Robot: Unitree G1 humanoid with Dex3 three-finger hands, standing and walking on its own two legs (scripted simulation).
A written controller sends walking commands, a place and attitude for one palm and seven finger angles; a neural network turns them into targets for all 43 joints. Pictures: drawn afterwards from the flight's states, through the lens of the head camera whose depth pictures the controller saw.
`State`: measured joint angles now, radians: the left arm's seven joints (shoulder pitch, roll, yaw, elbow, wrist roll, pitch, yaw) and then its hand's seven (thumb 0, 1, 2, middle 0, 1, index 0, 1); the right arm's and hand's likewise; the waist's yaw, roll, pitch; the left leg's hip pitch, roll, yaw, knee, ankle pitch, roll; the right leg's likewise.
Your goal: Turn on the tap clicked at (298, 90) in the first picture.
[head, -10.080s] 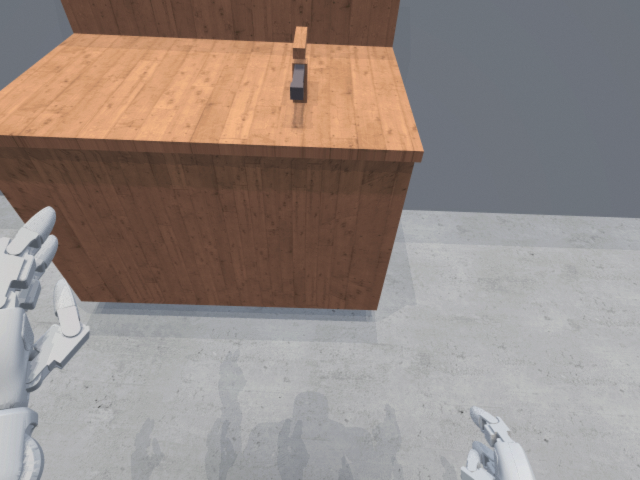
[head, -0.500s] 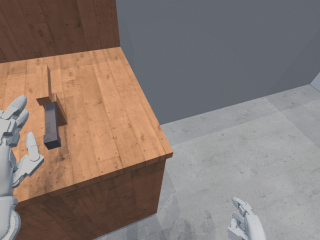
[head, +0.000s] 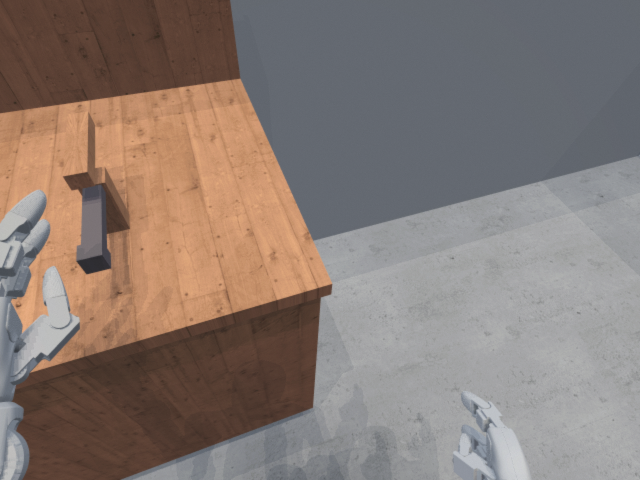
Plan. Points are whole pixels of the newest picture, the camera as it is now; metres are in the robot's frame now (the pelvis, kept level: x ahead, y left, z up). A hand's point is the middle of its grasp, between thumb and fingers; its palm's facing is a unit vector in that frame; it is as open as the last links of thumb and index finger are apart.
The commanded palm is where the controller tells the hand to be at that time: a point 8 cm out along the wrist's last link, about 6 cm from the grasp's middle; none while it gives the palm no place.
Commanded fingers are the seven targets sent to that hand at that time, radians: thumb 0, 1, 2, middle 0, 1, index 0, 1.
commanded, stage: come to a stop and stand still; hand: left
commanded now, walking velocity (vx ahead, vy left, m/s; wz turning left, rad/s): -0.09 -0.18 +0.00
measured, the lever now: (94, 257) +0.33 +0.31 +0.08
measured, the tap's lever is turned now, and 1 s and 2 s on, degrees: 0 0 0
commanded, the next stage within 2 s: look again from close up in 0.98 s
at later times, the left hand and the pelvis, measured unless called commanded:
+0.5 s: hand (38, 266) +0.25 +0.27 +0.19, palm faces +0.46 -0.76 -0.45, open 7.4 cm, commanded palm +0.16 +0.28 +0.17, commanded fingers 0.00 0.90 0.90 -0.20 -0.30 -0.20 -0.30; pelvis +0.01 -0.01 -0.01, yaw +2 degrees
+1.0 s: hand (42, 267) +0.26 +0.28 +0.18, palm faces +0.37 -0.81 -0.45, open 7.4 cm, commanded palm +0.20 +0.32 +0.17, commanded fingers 0.00 0.90 0.90 -0.20 -0.30 -0.20 -0.30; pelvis +0.03 +0.04 -0.01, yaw -1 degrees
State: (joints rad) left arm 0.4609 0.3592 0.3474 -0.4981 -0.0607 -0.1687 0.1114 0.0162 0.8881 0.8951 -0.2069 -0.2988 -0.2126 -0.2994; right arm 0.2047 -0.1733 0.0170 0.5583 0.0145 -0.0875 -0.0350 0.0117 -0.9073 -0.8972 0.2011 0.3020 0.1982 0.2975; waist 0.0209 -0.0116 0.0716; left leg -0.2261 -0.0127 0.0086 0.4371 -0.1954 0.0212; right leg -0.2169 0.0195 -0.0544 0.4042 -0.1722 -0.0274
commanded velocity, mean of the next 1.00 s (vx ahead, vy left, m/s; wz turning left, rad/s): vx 0.00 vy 0.03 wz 0.00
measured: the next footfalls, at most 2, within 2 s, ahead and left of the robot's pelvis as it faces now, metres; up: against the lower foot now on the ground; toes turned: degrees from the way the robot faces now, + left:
none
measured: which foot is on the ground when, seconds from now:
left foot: down 0.00-1.00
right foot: down 0.00-1.00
